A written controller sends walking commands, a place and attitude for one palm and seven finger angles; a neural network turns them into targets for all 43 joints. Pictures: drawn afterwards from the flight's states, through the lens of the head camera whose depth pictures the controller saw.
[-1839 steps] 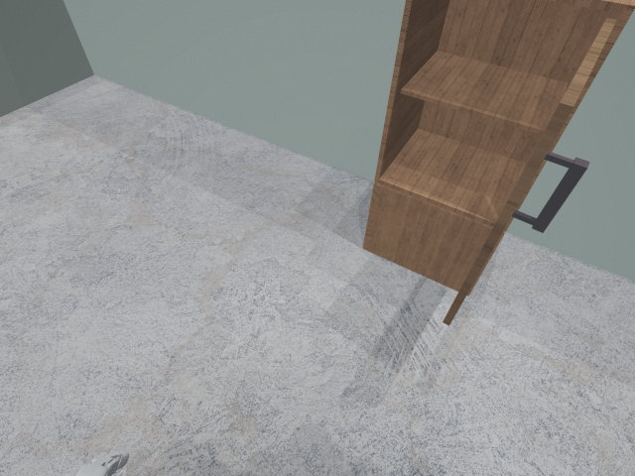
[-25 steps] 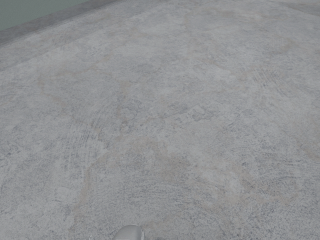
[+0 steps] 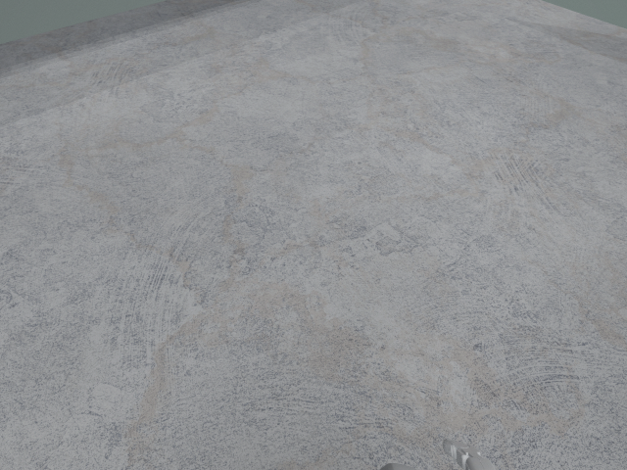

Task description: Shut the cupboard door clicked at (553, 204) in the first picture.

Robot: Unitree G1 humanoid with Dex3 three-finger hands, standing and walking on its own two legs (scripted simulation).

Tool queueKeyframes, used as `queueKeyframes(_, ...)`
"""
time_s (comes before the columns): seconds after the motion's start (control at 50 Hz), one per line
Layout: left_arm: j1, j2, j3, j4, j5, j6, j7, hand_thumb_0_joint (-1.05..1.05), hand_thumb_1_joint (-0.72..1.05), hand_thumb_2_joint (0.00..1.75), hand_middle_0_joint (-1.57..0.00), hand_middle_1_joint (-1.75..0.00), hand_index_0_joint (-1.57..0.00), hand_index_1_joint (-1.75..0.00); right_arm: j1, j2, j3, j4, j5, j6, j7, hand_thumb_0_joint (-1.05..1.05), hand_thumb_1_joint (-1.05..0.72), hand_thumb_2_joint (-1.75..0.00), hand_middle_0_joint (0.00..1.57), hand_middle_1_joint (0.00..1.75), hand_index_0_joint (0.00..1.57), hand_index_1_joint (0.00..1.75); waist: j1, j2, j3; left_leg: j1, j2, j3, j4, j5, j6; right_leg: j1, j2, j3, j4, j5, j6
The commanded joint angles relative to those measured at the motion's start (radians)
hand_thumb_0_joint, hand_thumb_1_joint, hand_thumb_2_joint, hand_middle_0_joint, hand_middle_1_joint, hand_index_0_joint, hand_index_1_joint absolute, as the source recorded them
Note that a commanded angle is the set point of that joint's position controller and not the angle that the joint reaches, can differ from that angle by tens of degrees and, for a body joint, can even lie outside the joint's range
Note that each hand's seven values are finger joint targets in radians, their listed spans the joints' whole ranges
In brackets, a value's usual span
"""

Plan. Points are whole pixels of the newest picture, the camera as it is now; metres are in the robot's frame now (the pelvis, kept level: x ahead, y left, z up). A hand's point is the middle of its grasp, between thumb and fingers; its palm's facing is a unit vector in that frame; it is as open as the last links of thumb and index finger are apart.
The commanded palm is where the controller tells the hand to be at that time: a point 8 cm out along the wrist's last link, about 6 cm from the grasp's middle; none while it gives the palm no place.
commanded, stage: turn to face it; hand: left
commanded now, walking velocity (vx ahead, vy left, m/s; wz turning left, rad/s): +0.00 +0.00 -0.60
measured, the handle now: out of the picture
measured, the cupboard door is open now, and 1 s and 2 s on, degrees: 57 57 57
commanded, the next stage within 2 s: none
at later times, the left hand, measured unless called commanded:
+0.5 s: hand (215, 455) +0.15 +0.16 -0.16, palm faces -0.25 -0.94 -0.21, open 7.4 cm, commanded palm none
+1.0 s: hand (270, 391) +0.25 +0.10 -0.15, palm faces -0.58 -0.77 -0.26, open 7.4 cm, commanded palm none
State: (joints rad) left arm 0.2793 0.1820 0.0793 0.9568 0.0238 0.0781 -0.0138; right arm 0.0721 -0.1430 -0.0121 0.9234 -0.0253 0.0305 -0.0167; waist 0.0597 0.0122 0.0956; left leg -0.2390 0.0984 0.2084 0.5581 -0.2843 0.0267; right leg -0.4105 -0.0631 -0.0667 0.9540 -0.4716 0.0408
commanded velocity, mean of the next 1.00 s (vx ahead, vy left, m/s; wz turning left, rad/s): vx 0.00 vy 0.00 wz -0.60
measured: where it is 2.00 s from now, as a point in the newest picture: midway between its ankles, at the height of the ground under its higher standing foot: outside the picture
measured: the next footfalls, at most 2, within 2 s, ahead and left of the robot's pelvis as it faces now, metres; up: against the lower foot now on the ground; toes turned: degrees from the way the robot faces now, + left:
right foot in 0.12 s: +0.06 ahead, -0.13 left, +0.00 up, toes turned -11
left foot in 0.56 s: +0.12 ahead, +0.11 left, +0.00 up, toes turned -19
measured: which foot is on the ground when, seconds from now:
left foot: down 0.00-0.12, up 0.14-0.54, down 0.56-0.98, up 1.00-1.00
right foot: up 0.00-0.10, down 0.12-0.56, up 0.58-0.96, down 0.98-1.00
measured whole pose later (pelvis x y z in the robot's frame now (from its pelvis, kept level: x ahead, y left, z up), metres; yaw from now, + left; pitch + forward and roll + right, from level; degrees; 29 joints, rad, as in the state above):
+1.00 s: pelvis +0.02 +0.00 -0.01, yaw -37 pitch +1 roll -1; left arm 0.13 0.24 0.07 0.85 0.03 0.05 -0.04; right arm 0.25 -0.25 -0.06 0.92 -0.02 0.04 -0.01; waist -0.02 0.05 0.08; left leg -0.32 0.18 0.20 0.74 -0.42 -0.05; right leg -0.26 -0.01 -0.06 0.59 -0.34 0.00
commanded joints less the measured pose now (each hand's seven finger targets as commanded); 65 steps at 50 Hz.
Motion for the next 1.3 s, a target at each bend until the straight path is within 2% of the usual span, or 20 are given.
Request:
queueKeyframes(0.0, 0.049, 0.062, 0.023, -0.080, 0.002, -0.021, -0.005, 0.00, 0.90, 0.90, -0.20, -0.30, -0.20, -0.30, 0.011, -0.230, -0.082, -0.051, 0.001, -0.005, -0.015, 0.00, -0.90, -0.90, 0.20, 0.30, 0.20, 0.30, -0.035, 0.154, -0.078, 0.002, 0.270, -0.142, -0.189, 0.070, 0.102, 0.040, 0.008, -0.034, -0.125, 0.080, -0.001)
queueKeyframes(0.06, 0.099, 0.079, 0.033, -0.080, 0.004, -0.033, -0.005, 0.00, 0.90, 0.90, -0.20, -0.30, -0.20, -0.30, 0.001, -0.228, -0.088, -0.058, 0.004, -0.003, -0.009, 0.00, -0.90, -0.90, 0.20, 0.30, 0.20, 0.30, 0.001, 0.100, -0.101, -0.044, 0.234, -0.077, -0.037, 0.045, 0.048, 0.166, 0.033, -0.047, -0.326, 0.238, -0.019)
queueKeyframes(0.08, 0.137, 0.125, 0.041, -0.072, 0.008, -0.042, -0.002, 0.00, 0.90, 0.90, -0.20, -0.30, -0.20, -0.30, 0.000, -0.204, -0.089, -0.064, 0.008, -0.002, -0.006, 0.00, -0.90, -0.90, 0.20, 0.30, 0.20, 0.30, 0.025, -0.028, -0.100, -0.099, 0.165, -0.022, 0.119, -0.027, 0.001, 0.223, -0.013, 0.051, -0.445, 0.339, -0.046)
queueKeyframes(0.1, 0.134, 0.227, 0.055, -0.082, 0.019, -0.060, 0.010, 0.00, 0.90, 0.90, -0.20, -0.30, -0.20, -0.30, 0.018, -0.127, -0.076, -0.097, 0.013, 0.002, 0.001, 0.00, -0.90, -0.90, 0.20, 0.30, 0.20, 0.30, 0.032, -0.350, -0.091, -0.281, -0.001, 0.028, 0.375, -0.311, -0.068, 0.273, -0.219, 0.412, -0.613, 0.483, -0.139)
queueKeyframes(0.12, 0.146, 0.275, 0.053, -0.089, 0.005, -0.060, 0.017, 0.00, 0.90, 0.90, -0.20, -0.30, -0.20, -0.30, -0.019, -0.138, -0.068, -0.128, 0.012, 0.013, 0.001, 0.00, -0.90, -0.90, 0.20, 0.30, 0.20, 0.30, 0.049, -0.362, -0.077, -0.331, -0.057, -0.115, 0.566, -0.383, -0.072, 0.206, -0.316, 0.558, -0.704, 0.515, -0.235)
queueKeyframes(0.16, 0.032, 0.250, 0.055, -0.123, 0.005, -0.059, 0.032, 0.00, 0.90, 0.90, -0.20, -0.30, -0.20, -0.30, -0.023, -0.153, -0.075, -0.128, 0.010, 0.016, 0.002, 0.00, -0.90, -0.90, 0.20, 0.30, 0.20, 0.30, -0.005, -0.311, -0.051, -0.424, -0.029, -0.233, 0.667, -0.233, -0.064, 0.187, -0.274, 0.567, -0.746, 0.235, -0.230)
queueKeyframes(0.26, -0.022, 0.198, 0.030, -0.139, -0.001, -0.070, 0.028, 0.00, 0.90, 0.90, -0.20, -0.30, -0.20, -0.30, 0.055, -0.160, -0.067, -0.079, 0.005, 0.002, 0.006, 0.00, -0.90, -0.90, 0.20, 0.30, 0.20, 0.30, -0.042, -0.101, -0.177, -0.329, -0.031, -0.222, 0.564, -0.069, -0.097, 0.282, -0.158, 0.340, -0.627, 0.450, -0.196)
queueKeyframes(0.42, -0.005, 0.245, 0.042, -0.127, 0.009, -0.057, 0.025, 0.00, 0.90, 0.90, -0.20, -0.30, -0.20, -0.30, 0.050, -0.158, -0.052, -0.113, 0.020, -0.014, -0.011, 0.00, -0.90, -0.90, 0.20, 0.30, 0.20, 0.30, -0.015, -0.158, -0.172, -0.229, -0.069, -0.207, 0.226, -0.163, -0.104, 0.308, -0.159, 0.429, -0.554, 0.657, -0.241)
queueKeyframes(0.48, -0.086, 0.243, 0.041, -0.148, 0.001, -0.043, 0.020, 0.00, 0.90, 0.90, -0.20, -0.30, -0.20, -0.30, 0.156, -0.168, -0.052, -0.087, 0.024, -0.019, -0.018, 0.00, -0.90, -0.90, 0.20, 0.30, 0.20, 0.30, -0.076, -0.156, -0.152, -0.005, -0.093, -0.196, -0.013, -0.011, -0.092, 0.122, -0.106, 0.434, -0.514, 0.523, -0.177)
queueKeyframes(0.5, -0.118, 0.217, 0.034, -0.158, -0.004, -0.038, 0.018, 0.00, 0.90, 0.90, -0.20, -0.30, -0.20, -0.30, 0.205, -0.189, -0.056, -0.074, 0.023, -0.026, -0.019, 0.00, -0.90, -0.90, 0.20, 0.30, 0.20, 0.30, -0.102, -0.118, -0.157, 0.122, -0.061, -0.215, -0.137, 0.053, -0.084, 0.018, -0.049, 0.392, -0.464, 0.397, -0.128)
queueKeyframes(0.54, -0.113, 0.140, 0.017, -0.200, -0.015, -0.030, 0.004, 0.00, 0.90, 0.90, -0.20, -0.30, -0.20, -0.30, 0.223, -0.347, -0.083, -0.097, 0.000, -0.035, -0.026, 0.00, -0.90, -0.90, 0.20, 0.30, 0.20, 0.30, -0.105, 0.321, -0.131, 0.166, 0.341, -0.602, -0.337, 0.054, 0.075, -0.200, 0.143, 0.120, -0.070, -0.140, -0.020)
queueKeyframes(0.56, -0.149, 0.173, 0.022, -0.205, -0.006, -0.026, 0.000, 0.00, 0.90, 0.90, -0.20, -0.30, -0.20, -0.30, 0.206, -0.340, -0.076, -0.107, -0.007, -0.029, -0.027, 0.00, -0.90, -0.90, 0.20, 0.30, 0.20, 0.30, -0.109, 0.207, -0.090, 0.044, 0.377, -0.592, -0.326, 0.096, 0.133, -0.151, 0.086, 0.142, 0.079, -0.133, -0.018)
queueKeyframes(0.64, -0.112, 0.161, 0.034, -0.169, 0.000, -0.013, -0.025, 0.00, 0.90, 0.90, -0.20, -0.30, -0.20, -0.30, 0.098, -0.257, -0.054, -0.137, -0.009, -0.036, -0.030, 0.00, -0.90, -0.90, 0.20, 0.30, 0.20, 0.30, -0.047, 0.149, -0.092, 0.044, 0.238, -0.328, -0.251, 0.294, 0.108, -0.144, 0.043, 0.098, 0.226, 0.006, 0.016)
queueKeyframes(0.8, -0.190, 0.114, 0.013, -0.201, -0.004, -0.017, -0.032, 0.00, 0.90, 0.90, -0.20, -0.30, -0.20, -0.30, 0.217, -0.268, -0.076, -0.077, -0.004, -0.034, -0.021, 0.00, -0.90, -0.90, 0.20, 0.30, 0.20, 0.30, -0.106, 0.187, -0.145, 0.188, 0.250, -0.186, -0.169, 0.463, 0.110, -0.069, 0.033, 0.003, -0.078, 0.022, 0.018)
queueKeyframes(0.9, -0.111, 0.132, 0.015, -0.175, -0.006, -0.033, -0.024, 0.00, 0.90, 0.90, -0.20, -0.30, -0.20, -0.30, 0.186, -0.290, -0.093, -0.073, 0.002, -0.027, -0.008, 0.00, -0.90, -0.90, 0.20, 0.30, 0.20, 0.30, -0.062, 0.172, -0.175, 0.114, 0.244, -0.113, -0.023, 0.448, 0.045, 0.165, 0.064, -0.040, -0.418, 0.198, -0.020)
queueKeyframes(0.92, -0.045, 0.166, 0.022, -0.152, -0.003, -0.040, -0.021, 0.00, 0.90, 0.90, -0.20, -0.30, -0.20, -0.30, 0.169, -0.282, -0.093, -0.078, 0.008, -0.026, -0.005, 0.00, -0.90, -0.90, 0.20, 0.30, 0.20, 0.30, -0.028, 0.097, -0.201, 0.039, 0.204, -0.073, 0.082, 0.348, -0.003, 0.292, 0.039, -0.004, -0.547, 0.321, -0.039)
queueKeyframes(0.96, 0.048, 0.327, 0.050, -0.116, 0.001, -0.057, 0.006, 0.00, 0.90, 0.90, -0.20, -0.30, -0.20, -0.30, 0.087, -0.172, -0.061, -0.153, 0.012, -0.015, -0.002, 0.00, -0.90, -0.90, 0.20, 0.30, 0.20, 0.30, 0.025, -0.326, -0.169, -0.385, -0.018, -0.051, 0.475, -0.373, -0.103, 0.466, -0.320, 0.451, -0.587, 0.927, -0.209)
queueKeyframes(0.98, 0.060, 0.326, 0.046, -0.116, -0.007, -0.054, 0.016, 0.00, 0.90, 0.90, -0.20, -0.30, -0.20, -0.30, 0.083, -0.196, -0.057, -0.153, 0.015, -0.001, -0.011, 0.00, -0.90, -0.90, 0.20, 0.30, 0.20, 0.30, 0.025, -0.243, -0.168, -0.393, 0.003, -0.173, 0.589, -0.337, -0.096, 0.406, -0.341, 0.427, -0.592, 0.860, -0.263)
queueKeyframes(1.1, -0.098, 0.233, 0.027, -0.160, -0.003, -0.061, 0.024, 0.00, 0.90, 0.90, -0.20, -0.30, -0.20, -0.30, 0.099, -0.192, -0.064, -0.106, 0.010, 0.003, 0.001, 0.00, -0.90, -0.90, 0.20, 0.30, 0.20, 0.30, -0.057, -0.157, -0.131, -0.334, -0.006, -0.192, 0.548, -0.107, -0.122, 0.305, -0.155, 0.268, -0.566, 0.737, -0.205)
queueKeyframes(1.28, -0.094, 0.253, 0.040, -0.152, 0.003, -0.050, 0.019, 0.00, 0.90, 0.90, -0.20, -0.30, -0.20, -0.30, 0.114, -0.174, -0.059, -0.129, 0.022, -0.018, -0.012, 0.00, -0.90, -0.90, 0.20, 0.30, 0.20, 0.30, -0.065, -0.182, -0.154, -0.104, -0.085, -0.178, 0.081, -0.069, -0.106, 0.215, -0.128, 0.415, -0.485, 0.684, -0.199)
